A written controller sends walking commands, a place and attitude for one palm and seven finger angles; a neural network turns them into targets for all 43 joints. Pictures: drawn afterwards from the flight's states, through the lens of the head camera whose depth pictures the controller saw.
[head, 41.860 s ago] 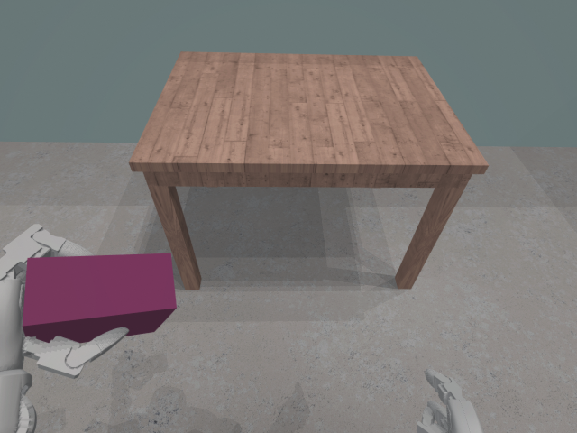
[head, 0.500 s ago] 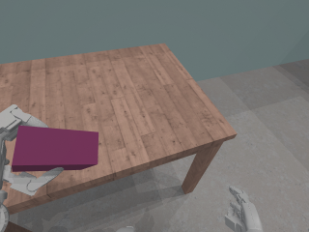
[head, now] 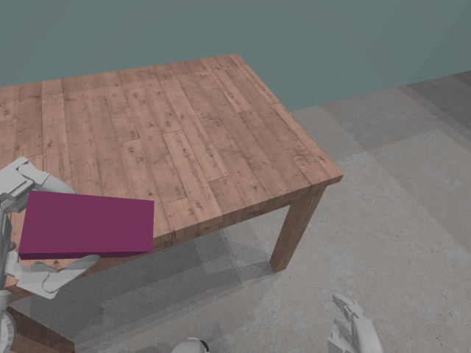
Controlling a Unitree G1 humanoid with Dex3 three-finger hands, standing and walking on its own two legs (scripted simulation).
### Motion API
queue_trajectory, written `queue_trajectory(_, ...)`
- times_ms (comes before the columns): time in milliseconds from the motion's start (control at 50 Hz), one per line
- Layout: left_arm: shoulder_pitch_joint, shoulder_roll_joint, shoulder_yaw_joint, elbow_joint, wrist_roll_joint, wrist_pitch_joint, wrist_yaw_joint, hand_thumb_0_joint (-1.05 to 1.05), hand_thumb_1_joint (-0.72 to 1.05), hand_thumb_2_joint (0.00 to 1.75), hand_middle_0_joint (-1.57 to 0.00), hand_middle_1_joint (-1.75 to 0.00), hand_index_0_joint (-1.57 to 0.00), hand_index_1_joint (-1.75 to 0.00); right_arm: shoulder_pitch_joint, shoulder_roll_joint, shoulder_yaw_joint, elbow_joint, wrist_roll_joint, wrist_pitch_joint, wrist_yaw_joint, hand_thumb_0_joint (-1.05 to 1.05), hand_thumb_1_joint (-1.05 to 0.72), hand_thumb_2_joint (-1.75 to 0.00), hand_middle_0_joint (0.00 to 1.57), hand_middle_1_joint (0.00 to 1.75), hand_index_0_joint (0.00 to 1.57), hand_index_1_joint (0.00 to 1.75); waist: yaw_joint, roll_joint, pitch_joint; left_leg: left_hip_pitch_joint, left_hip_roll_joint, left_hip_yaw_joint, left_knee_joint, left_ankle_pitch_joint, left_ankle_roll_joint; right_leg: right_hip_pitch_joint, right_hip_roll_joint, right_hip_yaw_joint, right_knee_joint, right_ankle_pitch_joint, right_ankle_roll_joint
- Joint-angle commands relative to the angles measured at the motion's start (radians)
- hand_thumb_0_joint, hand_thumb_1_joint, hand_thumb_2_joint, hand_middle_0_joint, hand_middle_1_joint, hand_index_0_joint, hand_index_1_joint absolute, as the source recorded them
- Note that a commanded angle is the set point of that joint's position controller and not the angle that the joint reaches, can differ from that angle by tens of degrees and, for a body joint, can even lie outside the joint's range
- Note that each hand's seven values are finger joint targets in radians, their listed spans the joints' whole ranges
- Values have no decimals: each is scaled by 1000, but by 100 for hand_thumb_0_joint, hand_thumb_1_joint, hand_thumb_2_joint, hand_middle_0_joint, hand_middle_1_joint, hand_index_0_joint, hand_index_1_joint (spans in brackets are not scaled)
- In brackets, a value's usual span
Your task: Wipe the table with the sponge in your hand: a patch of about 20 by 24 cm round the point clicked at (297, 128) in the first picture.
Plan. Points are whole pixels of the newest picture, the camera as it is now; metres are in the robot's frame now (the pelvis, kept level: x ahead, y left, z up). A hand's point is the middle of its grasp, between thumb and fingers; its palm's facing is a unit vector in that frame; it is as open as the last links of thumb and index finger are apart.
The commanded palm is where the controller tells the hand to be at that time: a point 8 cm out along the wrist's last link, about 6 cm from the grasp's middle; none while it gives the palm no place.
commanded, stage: step back with the hand held close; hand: left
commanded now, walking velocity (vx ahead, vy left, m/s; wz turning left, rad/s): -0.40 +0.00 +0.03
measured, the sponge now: (106, 230) +0.24 +0.19 +0.15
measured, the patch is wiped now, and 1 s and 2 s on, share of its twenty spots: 1.00 1.00 1.00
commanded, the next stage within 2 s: stop stepping back and stand still in 0.16 s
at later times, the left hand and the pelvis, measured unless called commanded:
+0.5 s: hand out of the picture +0.06 +0.23 +0.17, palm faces +0.37 -0.83 -0.43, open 10.3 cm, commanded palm +0.02 +0.27 +0.19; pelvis -0.13 -0.01 +0.00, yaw +2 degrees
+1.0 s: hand out of the picture -0.05 +0.21 +0.17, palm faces +0.47 -0.79 -0.39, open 10.3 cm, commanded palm -0.11 +0.24 +0.19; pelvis -0.24 -0.05 -0.01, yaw +6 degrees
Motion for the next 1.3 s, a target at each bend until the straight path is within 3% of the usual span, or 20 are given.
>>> queue_trajectory(0, -58, 169, 87, -208, -31, -101, 12, 0, 10, 130, -120, -160, -120, -160, -60, -183, -107, -144, 36, -33, -33, 0, -90, -90, 20, 30, 20, 30, 2, -283, -141, 309, -105, 12, 523, -370, -70, -288, -347, 207, -280, 265, -199)
queue_trajectory(40, -43, 166, 104, -175, -34, -77, 16, 0, 10, 130, -120, -160, -120, -160, -119, -121, -74, -168, 28, -5, -33, 0, -90, -90, 20, 30, 20, 30, 6, -239, -92, 67, -66, -66, 775, -475, -55, -228, -418, 217, -196, 656, -242)
queue_trajectory(140, -100, 178, 119, -100, -28, -86, 11, 0, 10, 130, -120, -160, -120, -160, -124, -138, -51, -188, 33, 32, -54, 0, -90, -90, 20, 30, 20, 30, -18, -135, -103, 114, -24, 13, 93, -337, -27, -15, -320, 104, 30, 867, -103)
queue_trajectory(160, -90, 170, 108, -138, -33, -91, 13, 0, 10, 130, -120, -160, -120, -160, -116, -154, -63, -197, 37, 30, -58, 0, -90, -90, 20, 30, 20, 30, -22, -80, -145, 205, -31, 43, -81, -180, -23, -17, -287, 95, 89, 786, -76)
queue_trajectory(220, -34, 175, 122, -234, -38, -109, 27, 0, 10, 130, -120, -160, -120, -160, -53, -208, -120, -196, 48, -5, -29, 0, -90, -90, 20, 30, 20, 30, -1, 192, -212, 596, 323, -233, -146, 610, 113, -399, -67, 55, 427, -178, 7)
queue_trajectory(240, 30, 158, 124, -234, -30, -101, 23, 0, 10, 130, -120, -160, -120, -160, -22, -177, -106, -186, 18, -19, -16, 0, -90, -90, 20, 30, 20, 30, -4, 181, -261, 579, 292, -254, -93, 671, 137, -425, -59, 81, 504, -230, 18)
queue_trajectory(400, -18, 160, 121, -249, -16, -34, 44, 0, 10, 130, -120, -160, -120, -160, -70, -196, -78, -181, 37, -61, -10, 0, -90, -90, 20, 30, 20, 30, -9, 216, -77, 60, 154, -167, -274, -595, 81, -45, -61, -52, 221, -44, 6)
queue_trajectory(480, -69, 164, 118, -108, -9, -37, 12, 0, 10, 130, -120, -160, -120, -160, -70, -177, -68, -176, 29, -26, -17, 0, -90, -90, 20, 30, 20, 30, 16, -22, -73, -4, -5, 8, 94, -592, 26, 99, -96, -73, -159, 88, -50)
queue_trajectory(520, -92, 139, 88, -60, -19, -34, -1, 0, 10, 130, -120, -160, -120, -160, -60, -198, -96, -161, 48, -23, -18, 0, -90, -90, 20, 30, 20, 30, 5, -381, -80, 30, -110, 26, 772, -393, -9, -150, -372, 353, -320, 55, -204)
queue_trajectory(680, -143, 171, 87, -176, -24, -41, 14, 0, 10, 130, -120, -160, -120, -160, -59, -172, -54, -147, 36, -41, -44, 0, -90, -90, 20, 30, 20, 30, -23, 69, -130, 346, -24, 66, -94, -419, 71, -320, -203, 40, 40, -202, -84)
queue_trajectory(720, -101, 201, 133, -196, -23, -47, 30, 0, 10, 130, -120, -160, -120, -160, -47, -200, -79, -186, 33, -66, -51, 0, -90, -90, 20, 30, 20, 30, -8, 367, -155, 367, 230, -301, -317, -451, 186, -404, -24, -114, 551, -193, 4)
queue_trajectory(780, -87, 196, 140, -115, -18, -52, 17, 0, 10, 130, -120, -160, -120, -160, -38, -157, -64, -110, 43, -89, -20, 0, -90, -90, 20, 30, 20, 30, -16, 153, -5, 199, 248, -319, -289, -338, 223, -477, -145, 68, 661, -70, 0)
queue_trajectory(880, -135, 136, 92, 12, -20, -51, -1, 0, 10, 130, -120, -160, -120, -160, -73, -203, -66, -121, 31, -84, -35, 0, -90, -90, 20, 30, 20, 30, 36, 42, -11, -89, 101, -64, -51, -602, 100, 123, -81, -92, 62, 4, -6)
queue_trajectory(900, -147, 123, 68, 15, -12, -45, -7, 0, 10, 130, -120, -160, -120, -160, -66, -199, -73, -128, 31, -75, -35, 0, -90, -90, 20, 30, 20, 30, 38, -124, -11, -106, -13, 46, 225, -578, 69, 135, -111, -52, -81, 26, -37)
queue_trajectory(920, -137, 141, 62, 23, -10, -43, -16, 0, 10, 130, -120, -160, -120, -160, -81, -190, -79, -147, 35, -63, -28, 0, -90, -90, 20, 30, 20, 30, 18, -343, -42, -106, -100, 104, 608, -507, 39, 50, -306, 268, -232, -51, -120)
queue_trajectory(960, -221, 146, 54, -71, -27, -63, -23, 0, 10, 130, -120, -160, -120, -160, -48, -180, -74, -109, 41, -66, -21, 0, -90, -90, 20, 30, 20, 30, -23, -277, -36, -39, -47, -28, 795, -323, 21, -226, -421, 531, -387, -378, -187)
queue_trajectory(1100, -147, 171, 91, -159, -26, -48, 32, 0, 10, 130, -120, -160, -120, -160, -52, -152, -47, -123, 20, -67, -62, 0, -90, -90, 20, 30, 20, 30, -25, -10, -135, 389, -47, 132, -80, -413, 70, -302, -246, 91, -93, -365, -92)
queue_trajectory(1140, -164, 167, 103, -186, -27, -53, 46, 0, 10, 130, -120, -160, -120, -160, -64, -194, -68, -156, 25, -78, -63, 0, -90, -90, 20, 30, 20, 30, -11, 376, -119, 400, 213, -262, -347, -513, 192, -369, -30, -118, 476, -206, 1)
queue_trajectory(1200, -110, 165, 117, -40, -13, -48, 26, 0, 10, 130, -120, -160, -120, -160, -32, -162, -77, -102, 48, -92, -23, 0, -90, -90, 20, 30, 20, 30, -16, 107, -1, 266, 243, -264, -315, -382, 219, -463, -134, 31, 654, -73, 0)
queue_trajectory(1280, -83, 117, 76, -15, -30, -43, 14, 0, 10, 130, -120, -160, -120, -160, -61, -189, -68, -126, 36, -84, -30, 0, -90, -90, 20, 30, 20, 30, 3, 98, 3, 117, 181, -121, -258, -445, 135, -82, -118, -58, 158, -59, -2)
